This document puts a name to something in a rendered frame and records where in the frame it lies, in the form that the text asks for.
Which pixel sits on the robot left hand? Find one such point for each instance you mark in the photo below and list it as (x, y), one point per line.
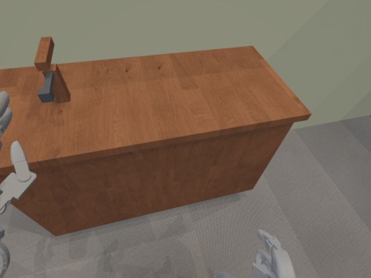
(16, 184)

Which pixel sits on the tap lever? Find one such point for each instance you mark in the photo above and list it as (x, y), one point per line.
(46, 95)

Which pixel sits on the robot right hand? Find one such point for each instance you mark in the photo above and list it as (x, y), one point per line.
(278, 265)

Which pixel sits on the counter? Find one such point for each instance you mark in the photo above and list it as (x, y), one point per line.
(127, 137)

